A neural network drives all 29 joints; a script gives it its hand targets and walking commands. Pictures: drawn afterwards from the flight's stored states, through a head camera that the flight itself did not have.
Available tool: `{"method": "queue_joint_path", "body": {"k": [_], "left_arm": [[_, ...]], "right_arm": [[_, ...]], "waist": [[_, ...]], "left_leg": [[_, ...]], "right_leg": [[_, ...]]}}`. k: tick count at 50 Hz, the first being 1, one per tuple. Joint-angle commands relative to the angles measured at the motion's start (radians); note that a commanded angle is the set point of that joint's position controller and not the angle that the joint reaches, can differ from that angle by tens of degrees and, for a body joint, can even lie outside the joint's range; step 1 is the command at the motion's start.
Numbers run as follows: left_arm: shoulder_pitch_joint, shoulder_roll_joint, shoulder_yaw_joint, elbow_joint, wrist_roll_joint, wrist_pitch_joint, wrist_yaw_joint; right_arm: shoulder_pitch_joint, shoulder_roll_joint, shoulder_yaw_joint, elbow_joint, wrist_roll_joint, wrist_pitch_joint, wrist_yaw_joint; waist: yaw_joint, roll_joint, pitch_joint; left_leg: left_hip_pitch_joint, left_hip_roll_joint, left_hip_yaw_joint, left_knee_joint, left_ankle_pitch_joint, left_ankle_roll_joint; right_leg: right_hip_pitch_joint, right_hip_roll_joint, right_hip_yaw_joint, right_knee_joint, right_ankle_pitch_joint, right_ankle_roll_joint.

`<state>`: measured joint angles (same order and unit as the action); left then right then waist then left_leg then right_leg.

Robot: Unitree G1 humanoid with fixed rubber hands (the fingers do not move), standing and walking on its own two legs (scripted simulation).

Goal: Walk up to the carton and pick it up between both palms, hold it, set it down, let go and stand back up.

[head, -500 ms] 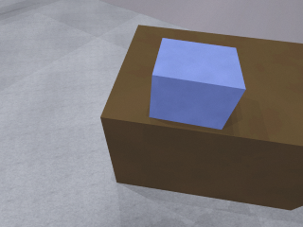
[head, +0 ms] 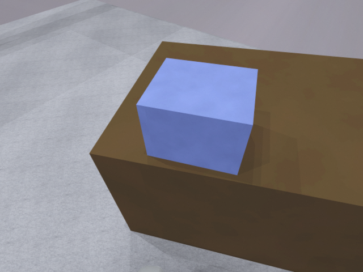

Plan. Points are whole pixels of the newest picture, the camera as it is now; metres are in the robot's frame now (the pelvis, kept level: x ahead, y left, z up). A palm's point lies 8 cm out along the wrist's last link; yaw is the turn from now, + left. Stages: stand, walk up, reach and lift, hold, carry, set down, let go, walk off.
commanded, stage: walk up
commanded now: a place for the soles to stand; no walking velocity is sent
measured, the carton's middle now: (200, 114) +0.53 -0.04 +0.03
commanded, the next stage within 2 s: none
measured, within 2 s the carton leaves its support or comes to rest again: neither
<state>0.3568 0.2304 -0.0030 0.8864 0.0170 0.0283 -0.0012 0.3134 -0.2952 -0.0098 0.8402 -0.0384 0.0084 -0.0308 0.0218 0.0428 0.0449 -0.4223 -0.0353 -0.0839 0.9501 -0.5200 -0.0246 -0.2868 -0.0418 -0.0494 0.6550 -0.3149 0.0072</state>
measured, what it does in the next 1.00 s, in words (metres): steps on the spot: left foot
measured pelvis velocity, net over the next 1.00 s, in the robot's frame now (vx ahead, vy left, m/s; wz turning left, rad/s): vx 0.04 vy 0.03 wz -0.24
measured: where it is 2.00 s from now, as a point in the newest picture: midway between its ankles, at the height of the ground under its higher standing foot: outside the picture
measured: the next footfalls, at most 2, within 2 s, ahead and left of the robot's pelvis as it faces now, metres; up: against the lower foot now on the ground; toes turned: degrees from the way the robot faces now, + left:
left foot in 0.28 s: +0.10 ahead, +0.19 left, +0.00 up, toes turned -8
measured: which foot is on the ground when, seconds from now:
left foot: up 0.00-0.26, down 0.28-1.00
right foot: down 0.00-1.00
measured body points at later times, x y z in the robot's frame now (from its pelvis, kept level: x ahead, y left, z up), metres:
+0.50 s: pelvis +0.05 +0.03 +0.01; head +0.07 +0.02 +0.45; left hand +0.10 +0.28 -0.13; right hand +0.16 -0.22 -0.13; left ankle +0.06 +0.12 -0.72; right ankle +0.03 -0.10 -0.72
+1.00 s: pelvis +0.04 +0.03 +0.00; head +0.06 +0.02 +0.45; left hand +0.14 +0.28 -0.12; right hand +0.05 -0.24 -0.14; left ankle +0.06 +0.12 -0.72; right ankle +0.03 -0.10 -0.72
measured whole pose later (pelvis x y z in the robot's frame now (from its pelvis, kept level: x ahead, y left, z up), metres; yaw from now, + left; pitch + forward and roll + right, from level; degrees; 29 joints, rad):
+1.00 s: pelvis +0.04 +0.03 +0.00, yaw -14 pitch -1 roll +2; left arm 0.33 0.26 -0.02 0.84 0.01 -0.02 0.03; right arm 0.17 -0.28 0.02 0.95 -0.02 0.06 0.00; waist 0.00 -0.01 0.06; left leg -0.24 0.06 0.27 0.58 -0.32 0.03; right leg -0.32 0.01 0.13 0.64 -0.31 0.02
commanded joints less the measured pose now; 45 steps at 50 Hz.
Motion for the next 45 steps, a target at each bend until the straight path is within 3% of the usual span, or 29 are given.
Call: {"method": "queue_joint_path", "body": {"k": [1, 3, 4, 6, 9, 10, 12, 13, 14, 15, 16, 18, 20, 21, 23, 24, 25, 26, 30, 32, 33, 34, 35, 36, 37, 40, 42, 43, 45], "left_arm": [[0.04, 0.165, 0.05, -0.032, 0.01, -0.048, 0.012], [0.089, 0.158, 0.05, -0.027, 0.012, -0.055, 0.02], [0.108, 0.167, 0.052, -0.019, 0.014, -0.058, 0.028], [0.119, 0.151, 0.047, -0.021, 0.017, -0.062, 0.034], [0.111, 0.154, 0.043, -0.036, 0.018, -0.063, 0.037], [0.099, 0.157, 0.047, -0.036, 0.026, -0.06, 0.034], [0.065, 0.177, 0.05, -0.047, 0.017, -0.054, 0.029], [0.066, 0.166, 0.044, -0.057, 0.01, -0.052, 0.025], [0.104, 0.113, 0.027, -0.061, 0.003, -0.056, 0.021], [0.115, 0.076, 0.016, -0.059, -0.01, -0.049, 0.024], [0.119, 0.055, 0.011, -0.061, -0.005, -0.04, 0.033], [0.089, 0.083, 0.022, -0.067, 0.007, -0.036, 0.038], [0.103, 0.067, 0.024, -0.067, 0.009, -0.037, 0.04], [0.134, 0.056, 0.022, -0.062, 0.005, -0.044, 0.04], [0.137, 0.077, 0.022, -0.059, 0.009, -0.06, 0.033], [0.128, 0.12, 0.031, -0.055, 0.006, -0.064, 0.031], [0.097, 0.148, 0.037, -0.054, 0.001, -0.065, 0.028], [0.082, 0.156, 0.038, -0.062, -0.006, -0.064, 0.027], [0.051, 0.121, 0.023, -0.071, -0.001, -0.067, 0.024], [0.036, 0.121, 0.024, -0.076, -0.006, -0.06, 0.027], [0.033, 0.12, 0.022, -0.076, -0.004, -0.058, 0.028], [0.037, 0.116, 0.018, -0.071, -0.003, -0.056, 0.029], [0.047, 0.114, 0.016, -0.068, 0.001, -0.054, 0.031], [0.034, 0.105, 0.016, -0.063, 0.003, -0.052, 0.032], [0.039, 0.108, 0.016, -0.071, -0.002, -0.053, 0.035], [0.024, 0.132, 0.016, -0.082, -0.001, -0.058, 0.035], [0.038, 0.153, 0.023, -0.075, -0.005, -0.062, 0.037], [0.044, 0.154, 0.024, -0.076, -0.002, -0.061, 0.037], [0.047, 0.162, 0.023, -0.089, -0.002, -0.064, 0.042]], "right_arm": [[0.035, -0.072, -0.01, 0.006, -0.013, 0.004, 0.011], [-0.028, -0.057, -0.003, 0.004, -0.014, 0.013, 0.01], [-0.058, -0.06, -0.003, 0.004, -0.019, 0.017, 0.009], [-0.104, -0.043, 0.003, -0.009, -0.015, 0.019, 0.006], [-0.145, -0.014, 0.013, -0.007, -0.011, 0.016, 0.009], [-0.153, 0.003, 0.008, -0.001, -0.006, 0.015, 0.009], [-0.109, 0.004, 0.009, 0.018, -0.002, 0.007, 0.011], [-0.1, -0.043, -0.003, 0.018, -0.004, 0.0, 0.008], [-0.104, -0.095, -0.018, 0.016, -0.007, -0.004, 0.007], [-0.128, -0.122, -0.022, 0.033, 0.015, 0.002, 0.001], [-0.131, -0.11, -0.016, 0.032, 0.03, 0.008, 0.0], [-0.178, -0.086, -0.006, 0.025, 0.025, 0.019, -0.004], [-0.203, -0.076, 0.002, 0.024, 0.024, 0.023, -0.005], [-0.231, -0.084, 0.002, 0.022, 0.016, 0.024, -0.002], [-0.229, -0.065, 0.015, 0.029, 0.024, 0.019, 0.008], [-0.197, -0.039, 0.019, 0.031, 0.019, 0.018, 0.014], [-0.185, -0.035, 0.025, 0.036, 0.016, 0.017, 0.014], [-0.195, -0.024, 0.03, 0.039, 0.02, 0.016, 0.015], [-0.185, -0.073, 0.012, 0.057, 0.018, 0.008, 0.019], [-0.178, -0.08, 0.008, 0.067, 0.02, 0.011, 0.018], [-0.179, -0.079, 0.009, 0.065, 0.029, 0.011, 0.018], [-0.193, -0.094, 0.008, 0.067, 0.026, 0.013, 0.018], [-0.186, -0.093, 0.006, 0.066, 0.022, 0.016, 0.017], [-0.177, -0.085, 0.008, 0.074, 0.024, 0.018, 0.017], [-0.182, -0.096, 0.01, 0.068, 0.022, 0.02, 0.016], [-0.183, -0.093, 0.008, 0.062, 0.022, 0.027, 0.02], [-0.174, -0.091, 0.006, 0.061, 0.018, 0.032, 0.021], [-0.159, -0.091, 0.009, 0.065, 0.018, 0.034, 0.021], [-0.182, -0.099, 0.006, 0.06, 0.016, 0.038, 0.024]], "waist": [[-0.01, -0.189, 0.091], [0.011, -0.152, 0.061], [0.015, -0.144, 0.047], [0.015, -0.124, 0.004], [0.02, -0.151, -0.017], [0.012, -0.185, -0.026], [-0.021, -0.176, -0.062], [-0.028, -0.125, -0.089], [-0.014, -0.024, -0.113], [0.001, 0.045, -0.12], [-0.006, 0.065, -0.121], [-0.009, 0.09, -0.047], [0.004, 0.114, -0.007], [0.026, 0.069, -0.012], [0.021, 0.002, -0.027], [0.001, -0.072, -0.047], [-0.008, -0.076, -0.027], [-0.012, -0.093, -0.028], [-0.007, -0.128, -0.076], [-0.008, -0.038, -0.057], [-0.005, -0.056, -0.058], [0.01, -0.004, -0.048], [0.004, -0.013, -0.056], [-0.004, -0.029, -0.041], [0.011, -0.002, -0.027], [-0.001, 0.009, -0.01], [0.0, -0.013, -0.001], [-0.006, -0.06, -0.025], [-0.005, -0.062, -0.008]], "left_leg": [[-0.034, 0.079, 0.026, -0.052, 0.104, 0.011], [-0.084, 0.084, 0.043, -0.091, 0.113, -0.001], [-0.098, 0.091, 0.042, -0.09, 0.111, -0.005], [-0.085, 0.092, 0.047, -0.141, 0.103, -0.006], [-0.011, 0.07, 0.099, -0.227, 0.132, -0.005], [0.041, 0.065, 0.116, -0.293, 0.172, 0.002], [0.209, 0.054, 0.143, -0.478, 0.367, 0.026], [0.341, 0.102, 0.079, -0.512, 0.484, 0.05], [0.447, 0.204, -0.02, -0.504, 0.621, 0.089], [0.408, 0.286, -0.082, -0.521, 0.698, 0.166], [0.319, 0.317, -0.074, -0.548, 0.62, 0.222], [0.271, 0.3, -0.026, -0.581, 0.534, 0.226], [0.197, 0.283, 0.022, -0.567, 0.594, 0.207], [0.186, 0.262, 0.05, -0.53, 0.635, 0.19], [0.162, 0.204, 0.099, -0.462, 0.497, 0.131], [0.181, 0.166, 0.115, -0.433, 0.398, 0.104], [0.205, 0.148, 0.134, -0.415, 0.37, 0.078], [0.241, 0.143, 0.131, -0.426, 0.379, 0.072], [0.334, 0.179, 0.127, -0.473, 0.466, 0.091], [0.301, 0.197, 0.135, -0.518, 0.412, 0.102], [0.284, 0.212, 0.119, -0.546, 0.382, 0.11], [0.281, 0.226, 0.13, -0.567, 0.362, 0.117], [0.284, 0.242, 0.127, -0.581, 0.336, 0.128], [0.266, 0.257, 0.123, -0.592, 0.324, 0.132], [0.237, 0.264, 0.134, -0.598, 0.275, 0.136], [0.221, 0.23, 0.173, -0.579, 0.185, 0.106], [0.253, 0.208, 0.193, -0.552, 0.211, 0.105], [0.254, 0.214, 0.197, -0.548, 0.158, 0.107], [0.272, 0.192, 0.216, -0.486, 0.227, 0.101]], "right_leg": [[-0.007, -0.23, 0.329, -0.379, 0.033, -0.152], [0.096, -0.239, 0.325, -0.343, 0.151, -0.156], [0.126, -0.263, 0.346, -0.332, 0.212, -0.182], [0.184, -0.271, 0.324, -0.298, 0.332, -0.197], [0.18, -0.232, 0.256, -0.239, 0.594, -0.191], [0.157, -0.229, 0.245, -0.209, 0.644, -0.182], [0.079, -0.195, 0.189, -0.161, 0.6, -0.134], [-0.009, -0.165, 0.167, -0.115, 0.542, -0.09], [-0.114, -0.095, 0.112, -0.056, 0.402, -0.041], [-0.081, -0.014, 0.038, 0.018, 0.179, -0.011], [-0.025, -0.001, 0.033, 0.042, 0.016, -0.014], [-0.069, 0.012, 0.037, 0.063, -0.12, -0.025], [-0.027, 0.007, 0.04, 0.021, -0.074, -0.039], [0.017, 0.009, 0.028, -0.039, 0.039, -0.04], [0.072, -0.052, 0.101, -0.131, 0.293, -0.056], [0.06, -0.094, 0.179, -0.159, 0.343, -0.083], [0.021, -0.13, 0.223, -0.178, 0.373, -0.103], [-0.02, -0.131, 0.223, -0.185, 0.367, -0.104], [-0.038, -0.074, 0.181, -0.143, 0.374, -0.074], [-0.036, -0.05, 0.159, -0.118, 0.307, -0.061], [-0.027, -0.029, 0.138, -0.096, 0.277, -0.059], [-0.026, -0.016, 0.126, -0.086, 0.247, -0.051], [-0.034, -0.008, 0.11, -0.059, 0.221, -0.047], [-0.028, -0.003, 0.114, -0.064, 0.2, -0.046], [-0.023, -0.005, 0.119, -0.06, 0.188, -0.052], [-0.045, -0.01, 0.152, -0.079, 0.217, -0.067], [-0.081, -0.025, 0.199, -0.085, 0.255, -0.075], [-0.08, -0.021, 0.202, -0.092, 0.231, -0.074], [-0.103, -0.042, 0.255, -0.108, 0.298, -0.086]]}}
